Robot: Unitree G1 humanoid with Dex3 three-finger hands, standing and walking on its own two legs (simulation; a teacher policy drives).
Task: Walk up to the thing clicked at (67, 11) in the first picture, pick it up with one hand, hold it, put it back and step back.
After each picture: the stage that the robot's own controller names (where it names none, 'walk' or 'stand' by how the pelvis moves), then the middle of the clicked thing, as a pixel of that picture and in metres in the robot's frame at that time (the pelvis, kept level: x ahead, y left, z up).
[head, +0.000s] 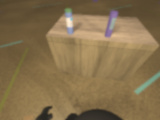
stand; (69, 22) +0.91 +0.30 +0.13
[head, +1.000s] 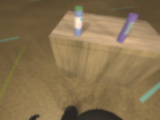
walk; (78, 22) +0.80 +0.18 +0.16
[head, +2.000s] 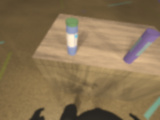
stand; (72, 39) +0.49 +0.19 +0.15
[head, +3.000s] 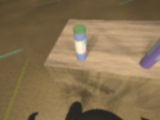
walk; (80, 45) +0.46 +0.11 +0.16
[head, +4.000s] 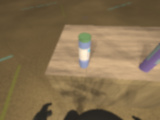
stand; (84, 53) +0.42 +0.08 +0.14
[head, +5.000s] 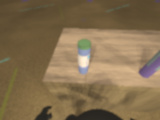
stand; (83, 59) +0.38 +0.08 +0.13
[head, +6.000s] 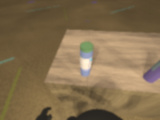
stand; (85, 61) +0.37 +0.06 +0.13
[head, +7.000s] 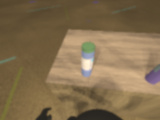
stand; (87, 62) +0.37 +0.05 +0.13
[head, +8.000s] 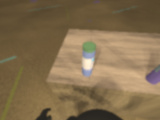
stand; (87, 61) +0.37 +0.05 +0.13
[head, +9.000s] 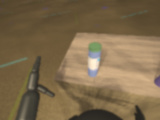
rise first; (93, 61) +0.38 +0.04 +0.13
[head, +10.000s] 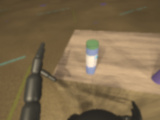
go down; (91, 59) +0.39 +0.03 +0.14
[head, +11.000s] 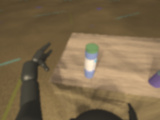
go down; (90, 63) +0.37 +0.03 +0.13
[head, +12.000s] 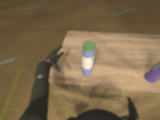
close in; (87, 61) +0.38 +0.04 +0.14
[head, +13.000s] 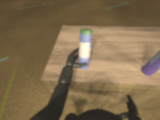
close; (84, 50) +0.44 +0.05 +0.16
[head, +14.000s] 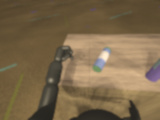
lift; (102, 58) +0.50 -0.08 +0.06
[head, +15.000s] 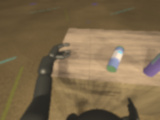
go down; (116, 58) +0.50 -0.18 +0.05
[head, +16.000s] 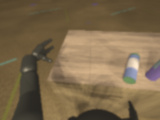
close in; (132, 67) +0.43 -0.29 +0.05
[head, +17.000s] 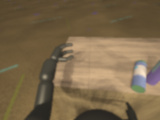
stand; (139, 74) +0.39 -0.32 +0.05
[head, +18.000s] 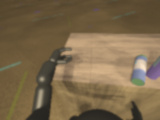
close; (139, 68) +0.43 -0.32 +0.05
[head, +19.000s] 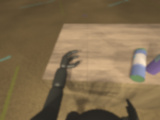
close; (139, 63) +0.42 -0.31 +0.07
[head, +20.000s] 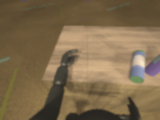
stand; (138, 64) +0.42 -0.31 +0.07
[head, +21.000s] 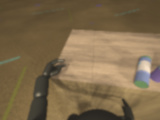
stand; (143, 70) +0.41 -0.33 +0.06
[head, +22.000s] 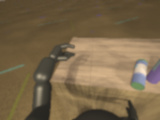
hold; (139, 72) +0.41 -0.31 +0.05
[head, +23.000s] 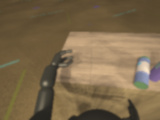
close; (142, 70) +0.40 -0.33 +0.05
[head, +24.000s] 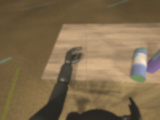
close; (139, 63) +0.42 -0.32 +0.07
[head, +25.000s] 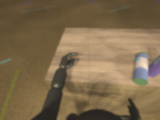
close; (141, 66) +0.42 -0.33 +0.07
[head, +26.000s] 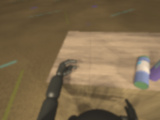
close; (142, 70) +0.40 -0.33 +0.06
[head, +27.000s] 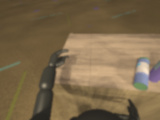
go down; (142, 71) +0.40 -0.33 +0.05
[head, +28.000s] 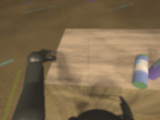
stand; (141, 69) +0.39 -0.33 +0.05
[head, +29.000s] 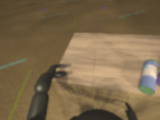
hold; (149, 74) +0.39 -0.34 +0.05
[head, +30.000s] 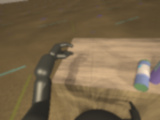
hold; (142, 73) +0.41 -0.33 +0.05
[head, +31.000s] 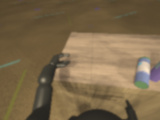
hold; (143, 71) +0.41 -0.33 +0.05
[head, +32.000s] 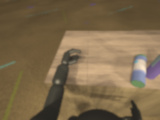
close; (139, 69) +0.40 -0.32 +0.05
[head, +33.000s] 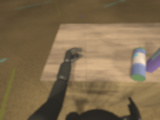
close; (138, 62) +0.42 -0.32 +0.07
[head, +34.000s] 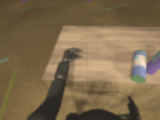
close; (139, 64) +0.42 -0.32 +0.07
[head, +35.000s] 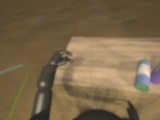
hold; (143, 73) +0.40 -0.33 +0.05
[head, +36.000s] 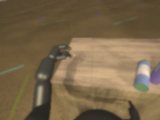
hold; (142, 73) +0.40 -0.33 +0.05
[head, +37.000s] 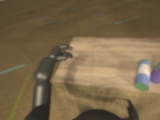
hold; (143, 73) +0.41 -0.33 +0.05
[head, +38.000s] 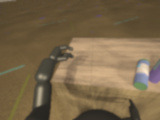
hold; (142, 72) +0.41 -0.33 +0.05
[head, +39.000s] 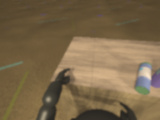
stand; (144, 76) +0.39 -0.33 +0.06
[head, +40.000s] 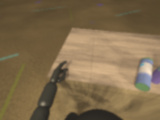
stand; (144, 72) +0.39 -0.34 +0.06
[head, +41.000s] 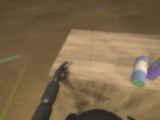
stand; (140, 69) +0.41 -0.33 +0.06
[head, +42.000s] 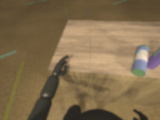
walk; (141, 59) +0.45 -0.35 +0.06
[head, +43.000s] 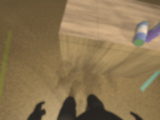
walk; (141, 33) +0.72 -0.34 +0.06
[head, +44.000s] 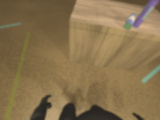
stand; (130, 21) +1.01 -0.36 +0.07
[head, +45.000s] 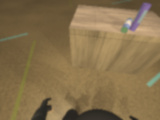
stand; (127, 25) +1.01 -0.34 +0.06
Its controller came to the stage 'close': yes
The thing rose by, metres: 0.00
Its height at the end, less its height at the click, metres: -0.09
